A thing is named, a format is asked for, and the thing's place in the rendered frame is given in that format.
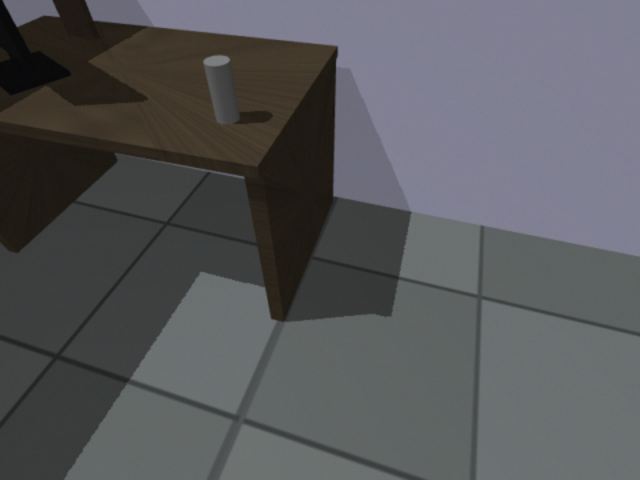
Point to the desk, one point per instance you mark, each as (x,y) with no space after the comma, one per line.
(142,91)

